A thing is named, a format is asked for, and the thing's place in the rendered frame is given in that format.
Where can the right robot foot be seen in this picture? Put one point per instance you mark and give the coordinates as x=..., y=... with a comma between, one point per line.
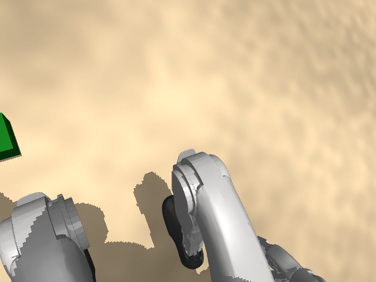
x=175, y=231

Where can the right robot hand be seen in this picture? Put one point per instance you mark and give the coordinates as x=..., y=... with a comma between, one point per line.
x=282, y=263

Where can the right robot arm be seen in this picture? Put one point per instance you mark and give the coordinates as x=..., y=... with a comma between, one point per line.
x=305, y=275

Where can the left robot foot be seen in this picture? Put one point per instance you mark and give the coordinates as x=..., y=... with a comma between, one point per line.
x=90, y=264

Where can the carton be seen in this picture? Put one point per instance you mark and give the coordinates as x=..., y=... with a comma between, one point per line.
x=8, y=145

